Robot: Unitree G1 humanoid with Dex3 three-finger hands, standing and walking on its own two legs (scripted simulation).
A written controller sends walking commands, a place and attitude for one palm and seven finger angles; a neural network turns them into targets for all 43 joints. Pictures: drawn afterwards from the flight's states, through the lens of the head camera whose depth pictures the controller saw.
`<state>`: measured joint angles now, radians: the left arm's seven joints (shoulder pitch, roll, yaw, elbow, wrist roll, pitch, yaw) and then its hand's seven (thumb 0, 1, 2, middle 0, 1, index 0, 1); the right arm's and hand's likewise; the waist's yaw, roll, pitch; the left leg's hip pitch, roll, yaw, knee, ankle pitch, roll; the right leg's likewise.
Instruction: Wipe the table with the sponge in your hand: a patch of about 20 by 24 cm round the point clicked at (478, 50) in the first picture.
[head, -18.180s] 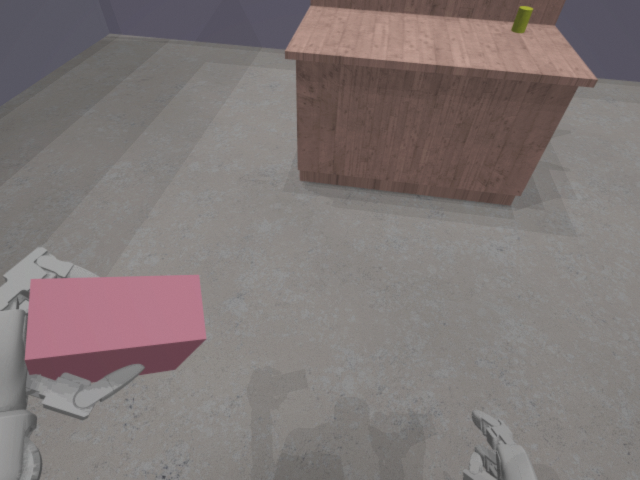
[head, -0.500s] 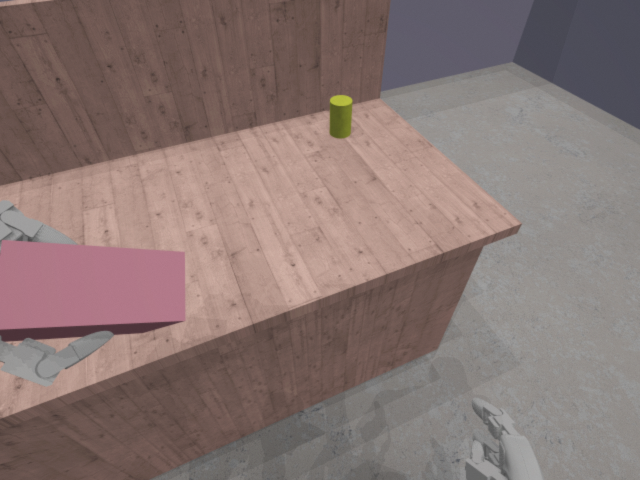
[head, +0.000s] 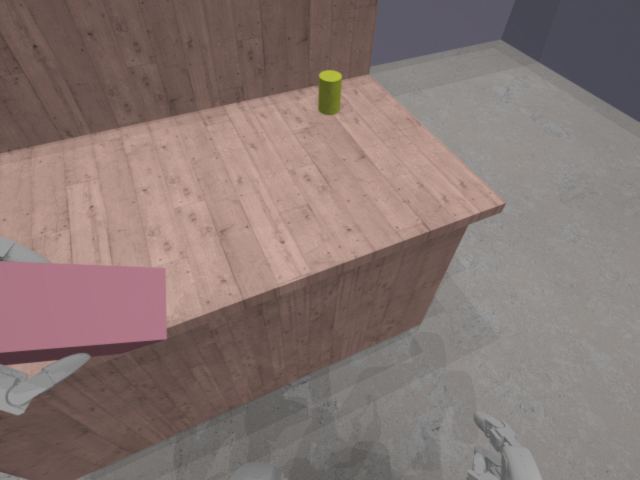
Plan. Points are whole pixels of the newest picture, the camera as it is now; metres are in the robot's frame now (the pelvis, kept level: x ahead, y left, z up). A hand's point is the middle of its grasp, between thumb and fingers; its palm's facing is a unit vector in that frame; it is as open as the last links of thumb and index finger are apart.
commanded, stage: look again from close up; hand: left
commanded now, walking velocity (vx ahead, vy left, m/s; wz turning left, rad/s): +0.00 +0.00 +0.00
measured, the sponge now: (92, 316) +0.23 +0.22 +0.15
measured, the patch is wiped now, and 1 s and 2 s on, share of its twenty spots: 0.00 0.00 0.00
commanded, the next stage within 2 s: shuffle to correct the standing spot in 0.12 s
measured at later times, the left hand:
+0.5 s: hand out of the picture +0.15 +0.27 +0.15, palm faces +0.42 -0.80 -0.43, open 10.4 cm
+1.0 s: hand (12, 446) +0.13 +0.24 +0.16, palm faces +0.40 -0.78 -0.48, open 10.4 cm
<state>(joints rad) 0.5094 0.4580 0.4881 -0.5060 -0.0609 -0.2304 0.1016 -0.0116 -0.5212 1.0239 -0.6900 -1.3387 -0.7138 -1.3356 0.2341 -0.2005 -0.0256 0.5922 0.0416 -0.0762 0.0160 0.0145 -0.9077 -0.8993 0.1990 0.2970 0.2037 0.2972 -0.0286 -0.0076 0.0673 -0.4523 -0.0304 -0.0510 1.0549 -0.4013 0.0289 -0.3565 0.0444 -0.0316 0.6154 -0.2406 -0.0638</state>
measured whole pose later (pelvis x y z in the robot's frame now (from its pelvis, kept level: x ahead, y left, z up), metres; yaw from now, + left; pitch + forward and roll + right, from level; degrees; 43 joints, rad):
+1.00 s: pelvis -0.07 -0.04 -0.01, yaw +0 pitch -2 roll +0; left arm 0.51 0.42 0.46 -0.46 -0.06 -0.18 0.09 -0.01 -0.53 1.02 -0.70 -1.33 -0.72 -1.32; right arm 0.27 -0.19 -0.02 0.61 0.02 -0.01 0.03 0.02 -0.91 -0.90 0.20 0.30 0.20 0.30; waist 0.00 -0.02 0.06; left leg -0.58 0.04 -0.03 1.38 -0.41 0.03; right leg -0.36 0.08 -0.08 0.66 -0.28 -0.13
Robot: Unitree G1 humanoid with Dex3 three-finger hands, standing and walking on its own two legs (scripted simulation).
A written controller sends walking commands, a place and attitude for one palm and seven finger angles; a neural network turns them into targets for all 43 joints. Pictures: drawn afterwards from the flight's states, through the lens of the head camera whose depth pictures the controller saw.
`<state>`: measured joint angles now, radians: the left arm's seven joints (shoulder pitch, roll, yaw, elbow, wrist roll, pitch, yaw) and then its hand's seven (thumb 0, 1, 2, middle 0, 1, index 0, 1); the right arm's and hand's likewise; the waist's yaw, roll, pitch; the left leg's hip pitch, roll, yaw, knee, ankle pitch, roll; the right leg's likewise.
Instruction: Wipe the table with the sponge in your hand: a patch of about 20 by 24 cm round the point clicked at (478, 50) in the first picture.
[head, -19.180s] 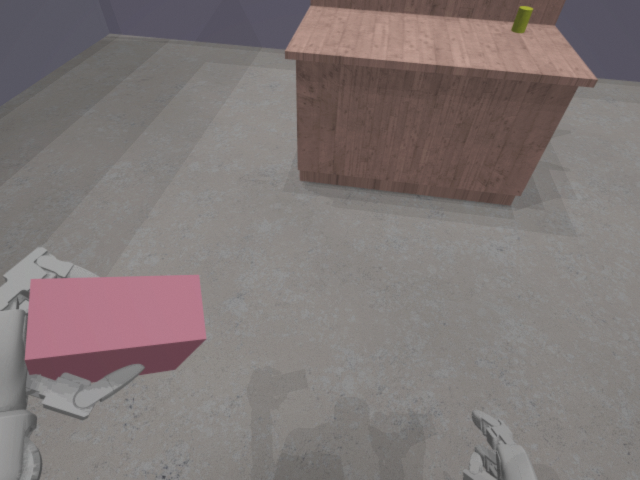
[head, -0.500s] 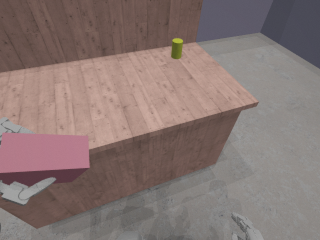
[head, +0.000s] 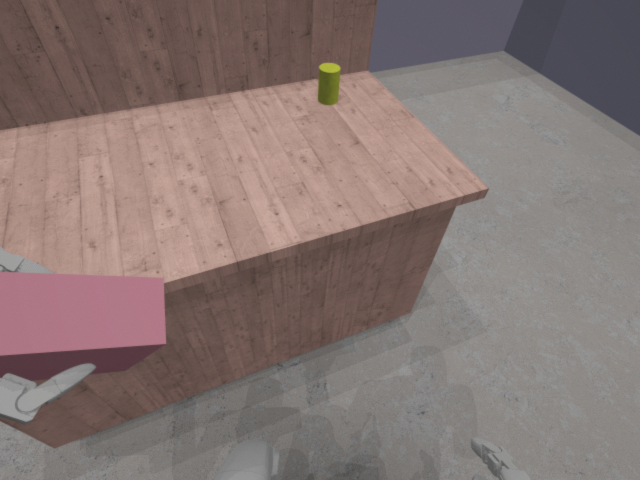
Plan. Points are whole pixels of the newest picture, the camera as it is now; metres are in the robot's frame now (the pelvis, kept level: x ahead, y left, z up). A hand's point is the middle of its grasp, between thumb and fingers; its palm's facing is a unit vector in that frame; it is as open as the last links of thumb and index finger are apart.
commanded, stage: shuffle to correct the standing spot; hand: left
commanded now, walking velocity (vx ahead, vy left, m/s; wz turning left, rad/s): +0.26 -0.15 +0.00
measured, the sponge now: (96, 330) +0.22 +0.24 +0.13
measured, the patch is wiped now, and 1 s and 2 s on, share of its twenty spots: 0.00 0.00 0.00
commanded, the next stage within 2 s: none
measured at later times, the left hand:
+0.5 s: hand (154, 295) +0.24 +0.18 +0.17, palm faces +0.48 -0.76 -0.43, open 10.4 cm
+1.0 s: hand (322, 217) +0.36 +0.03 +0.16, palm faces +0.42 -0.77 -0.49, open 10.4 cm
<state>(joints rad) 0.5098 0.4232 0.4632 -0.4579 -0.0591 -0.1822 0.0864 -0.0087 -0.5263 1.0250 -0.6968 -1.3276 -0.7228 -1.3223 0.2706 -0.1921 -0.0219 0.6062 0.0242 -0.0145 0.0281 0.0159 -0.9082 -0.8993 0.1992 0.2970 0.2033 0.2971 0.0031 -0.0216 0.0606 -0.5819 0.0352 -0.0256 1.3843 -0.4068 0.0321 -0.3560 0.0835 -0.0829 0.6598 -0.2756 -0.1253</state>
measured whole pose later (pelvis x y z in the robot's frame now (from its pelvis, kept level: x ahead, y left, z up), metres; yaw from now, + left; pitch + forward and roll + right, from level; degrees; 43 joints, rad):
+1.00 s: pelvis +0.15 -0.23 +0.00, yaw +1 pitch -2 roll +1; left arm 0.43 0.36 0.37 -0.41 -0.03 -0.17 0.10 -0.01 -0.53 1.03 -0.70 -1.32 -0.73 -1.31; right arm 0.23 -0.21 -0.01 0.64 0.03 -0.09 0.01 0.01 -0.91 -0.90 0.20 0.30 0.20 0.30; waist 0.04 0.05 0.09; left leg -0.51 0.08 0.00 1.27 -0.43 0.01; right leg -0.33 0.02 -0.12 0.68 -0.32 -0.10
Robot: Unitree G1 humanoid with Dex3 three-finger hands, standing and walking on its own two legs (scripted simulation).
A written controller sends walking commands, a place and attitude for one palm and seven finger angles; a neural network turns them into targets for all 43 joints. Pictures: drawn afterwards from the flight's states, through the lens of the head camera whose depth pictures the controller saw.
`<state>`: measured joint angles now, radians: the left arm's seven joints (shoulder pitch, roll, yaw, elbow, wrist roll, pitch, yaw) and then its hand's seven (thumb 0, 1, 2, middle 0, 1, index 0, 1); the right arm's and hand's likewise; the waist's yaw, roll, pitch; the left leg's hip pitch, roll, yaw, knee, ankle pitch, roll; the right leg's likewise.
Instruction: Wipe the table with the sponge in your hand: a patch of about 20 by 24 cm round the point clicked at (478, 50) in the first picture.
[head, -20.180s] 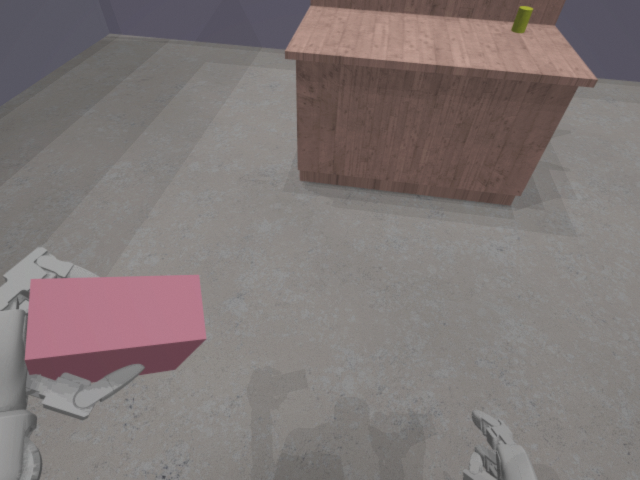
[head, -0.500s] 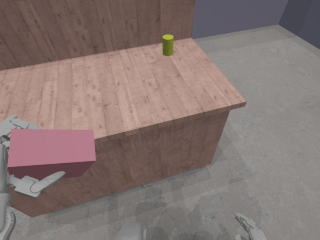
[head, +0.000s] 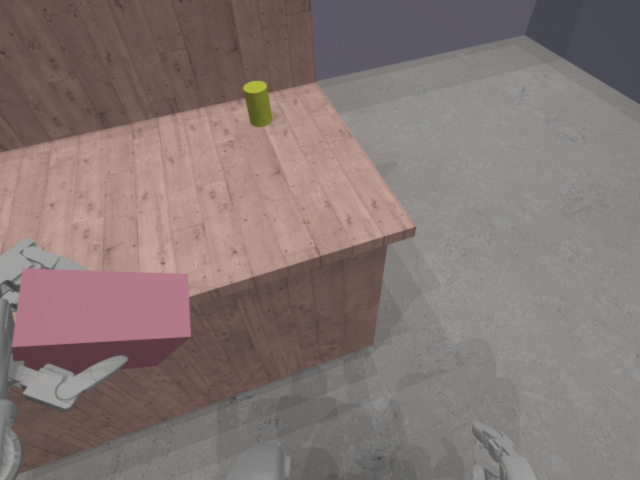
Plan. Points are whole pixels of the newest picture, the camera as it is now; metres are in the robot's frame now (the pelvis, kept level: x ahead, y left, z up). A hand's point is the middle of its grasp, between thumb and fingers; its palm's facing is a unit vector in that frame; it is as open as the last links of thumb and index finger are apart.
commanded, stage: shuffle to correct the standing spot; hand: left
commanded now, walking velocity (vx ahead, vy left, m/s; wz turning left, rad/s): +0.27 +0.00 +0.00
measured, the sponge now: (127, 325) +0.23 +0.22 +0.13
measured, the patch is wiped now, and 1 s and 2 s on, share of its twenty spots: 0.00 0.00 0.00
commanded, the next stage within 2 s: none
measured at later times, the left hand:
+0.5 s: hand (244, 224) +0.33 +0.11 +0.17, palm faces +0.34 -0.75 -0.56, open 10.4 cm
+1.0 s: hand (294, 172) +0.39 +0.06 +0.20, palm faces +0.36 -0.82 -0.45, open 10.4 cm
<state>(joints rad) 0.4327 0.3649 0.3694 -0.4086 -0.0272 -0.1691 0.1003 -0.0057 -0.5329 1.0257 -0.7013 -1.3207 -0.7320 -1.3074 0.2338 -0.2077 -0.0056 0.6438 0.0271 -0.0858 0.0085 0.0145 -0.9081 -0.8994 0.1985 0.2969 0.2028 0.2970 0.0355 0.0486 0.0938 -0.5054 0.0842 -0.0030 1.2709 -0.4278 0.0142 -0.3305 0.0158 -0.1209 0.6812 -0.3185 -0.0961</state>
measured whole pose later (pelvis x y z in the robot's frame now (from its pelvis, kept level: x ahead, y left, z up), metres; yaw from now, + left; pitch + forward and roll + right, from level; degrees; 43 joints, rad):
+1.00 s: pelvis +0.18 -0.16 +0.01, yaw -1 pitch -1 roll +2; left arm 0.49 0.39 0.33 -0.48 -0.04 -0.22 0.13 -0.01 -0.54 1.03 -0.70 -1.32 -0.74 -1.30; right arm 0.21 -0.28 -0.04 0.57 0.02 -0.08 -0.01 0.01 -0.91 -0.90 0.19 0.30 0.20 0.30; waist 0.02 0.00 0.01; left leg -0.28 0.00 0.07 0.51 -0.19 0.03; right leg -0.21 0.03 -0.08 0.57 -0.35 -0.08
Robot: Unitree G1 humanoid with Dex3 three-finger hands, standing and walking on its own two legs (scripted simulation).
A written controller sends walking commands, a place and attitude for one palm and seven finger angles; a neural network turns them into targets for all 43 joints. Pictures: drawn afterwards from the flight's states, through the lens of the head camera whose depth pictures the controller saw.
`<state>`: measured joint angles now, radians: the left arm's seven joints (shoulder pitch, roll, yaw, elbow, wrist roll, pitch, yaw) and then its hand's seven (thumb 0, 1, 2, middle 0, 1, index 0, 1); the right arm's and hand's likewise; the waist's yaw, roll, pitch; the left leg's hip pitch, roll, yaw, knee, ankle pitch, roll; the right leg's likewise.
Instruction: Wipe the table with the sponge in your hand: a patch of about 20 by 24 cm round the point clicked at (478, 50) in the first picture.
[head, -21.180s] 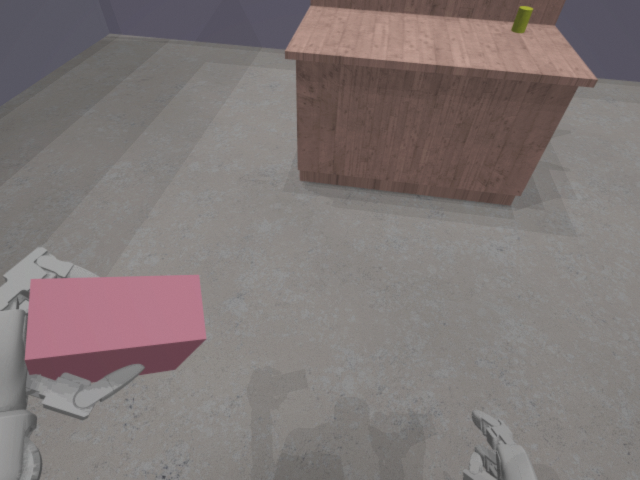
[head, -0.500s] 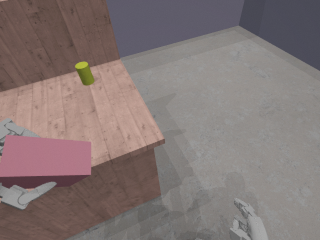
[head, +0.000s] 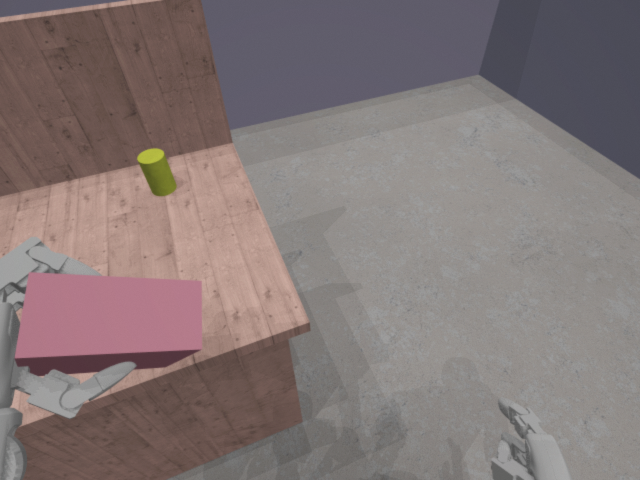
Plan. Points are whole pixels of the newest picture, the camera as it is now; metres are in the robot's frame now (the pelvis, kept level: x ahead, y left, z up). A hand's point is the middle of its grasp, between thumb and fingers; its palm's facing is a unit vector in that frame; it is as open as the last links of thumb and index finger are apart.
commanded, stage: shuffle to correct the standing spot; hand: left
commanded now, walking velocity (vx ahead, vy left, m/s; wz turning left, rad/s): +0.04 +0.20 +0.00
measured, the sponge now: (136, 329) +0.22 +0.19 +0.15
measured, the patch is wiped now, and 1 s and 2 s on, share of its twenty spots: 0.00 0.00 0.00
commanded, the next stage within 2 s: come to a stop and stand still in 1.94 s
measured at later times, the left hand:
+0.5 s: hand out of the picture +0.17 +0.35 +0.17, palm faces +0.42 -0.81 -0.40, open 10.4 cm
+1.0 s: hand out of the picture +0.16 +0.43 +0.17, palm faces +0.43 -0.82 -0.38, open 10.4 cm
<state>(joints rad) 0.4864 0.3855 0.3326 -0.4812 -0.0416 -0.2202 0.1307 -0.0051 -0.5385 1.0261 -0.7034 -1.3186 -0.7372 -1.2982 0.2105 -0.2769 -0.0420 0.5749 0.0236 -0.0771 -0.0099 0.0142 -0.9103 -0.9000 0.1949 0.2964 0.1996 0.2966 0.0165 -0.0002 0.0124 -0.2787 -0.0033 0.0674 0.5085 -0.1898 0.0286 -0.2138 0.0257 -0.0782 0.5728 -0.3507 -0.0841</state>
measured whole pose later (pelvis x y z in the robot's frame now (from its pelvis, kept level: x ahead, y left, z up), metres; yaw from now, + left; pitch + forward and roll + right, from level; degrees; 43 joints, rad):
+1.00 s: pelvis -0.06 +0.18 -0.02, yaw +0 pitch -3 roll +1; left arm 0.37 0.42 0.38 -0.51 -0.02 -0.20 0.16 -0.01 -0.54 1.03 -0.70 -1.32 -0.74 -1.29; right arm 0.18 -0.17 0.00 0.64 0.01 -0.09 -0.05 0.01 -0.91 -0.90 0.20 0.30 0.20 0.30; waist -0.01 -0.05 0.07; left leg -0.40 0.02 -0.06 0.73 -0.28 -0.04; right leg -0.40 -0.02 0.01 0.97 -0.52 0.01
